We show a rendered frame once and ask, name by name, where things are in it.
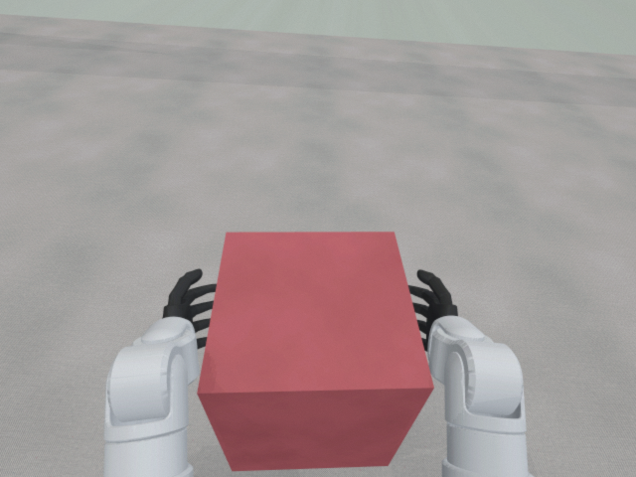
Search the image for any carton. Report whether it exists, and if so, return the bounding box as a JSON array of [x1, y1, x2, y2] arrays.
[[197, 232, 434, 471]]

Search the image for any robot right hand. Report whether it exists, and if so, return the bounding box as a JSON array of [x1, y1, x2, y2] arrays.
[[408, 269, 458, 352]]

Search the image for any robot left hand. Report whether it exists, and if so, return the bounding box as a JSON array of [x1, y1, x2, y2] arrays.
[[162, 268, 217, 349]]

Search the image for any robot left forearm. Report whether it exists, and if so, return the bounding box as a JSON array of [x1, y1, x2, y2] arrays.
[[103, 317, 200, 477]]

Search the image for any robot right forearm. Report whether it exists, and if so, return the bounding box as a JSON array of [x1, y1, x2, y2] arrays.
[[427, 316, 534, 477]]

